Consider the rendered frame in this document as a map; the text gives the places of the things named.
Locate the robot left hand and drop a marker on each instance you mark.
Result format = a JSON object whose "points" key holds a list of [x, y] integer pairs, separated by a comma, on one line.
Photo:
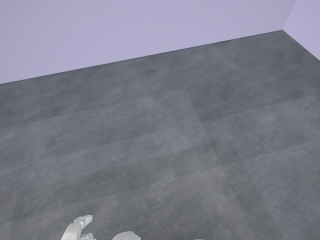
{"points": [[73, 231]]}

